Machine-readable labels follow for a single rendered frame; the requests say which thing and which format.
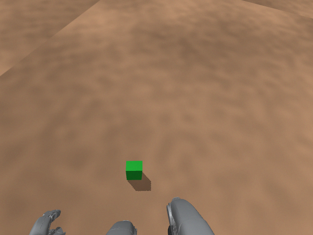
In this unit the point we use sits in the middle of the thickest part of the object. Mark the carton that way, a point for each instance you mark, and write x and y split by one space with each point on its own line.
134 170

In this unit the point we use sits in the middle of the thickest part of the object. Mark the left robot hand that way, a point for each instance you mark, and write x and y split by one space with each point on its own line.
43 223

